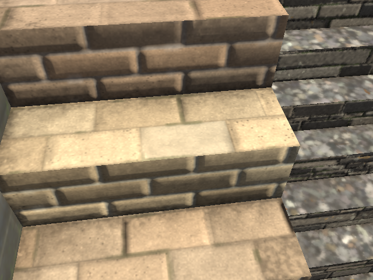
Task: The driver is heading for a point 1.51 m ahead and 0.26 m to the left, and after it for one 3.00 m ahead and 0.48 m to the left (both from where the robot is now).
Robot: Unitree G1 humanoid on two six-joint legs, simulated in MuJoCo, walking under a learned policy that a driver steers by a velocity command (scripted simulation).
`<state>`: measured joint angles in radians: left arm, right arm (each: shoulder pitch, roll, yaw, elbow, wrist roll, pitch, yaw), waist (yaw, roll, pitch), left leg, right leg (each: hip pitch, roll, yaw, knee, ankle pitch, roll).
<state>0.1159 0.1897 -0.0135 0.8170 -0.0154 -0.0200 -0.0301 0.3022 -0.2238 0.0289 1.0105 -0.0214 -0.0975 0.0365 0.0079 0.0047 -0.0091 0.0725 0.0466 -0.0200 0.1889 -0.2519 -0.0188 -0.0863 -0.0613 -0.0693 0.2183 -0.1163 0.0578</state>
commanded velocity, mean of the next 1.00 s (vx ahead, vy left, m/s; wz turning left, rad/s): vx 0.50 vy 0.00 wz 0.00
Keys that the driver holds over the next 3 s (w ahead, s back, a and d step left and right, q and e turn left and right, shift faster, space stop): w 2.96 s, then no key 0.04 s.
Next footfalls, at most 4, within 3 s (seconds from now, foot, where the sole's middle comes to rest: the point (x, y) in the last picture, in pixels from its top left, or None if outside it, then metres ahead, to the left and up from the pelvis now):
none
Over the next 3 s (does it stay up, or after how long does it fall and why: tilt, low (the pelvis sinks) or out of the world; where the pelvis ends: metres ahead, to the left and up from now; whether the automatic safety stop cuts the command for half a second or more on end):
stays up -0.01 0.00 0.00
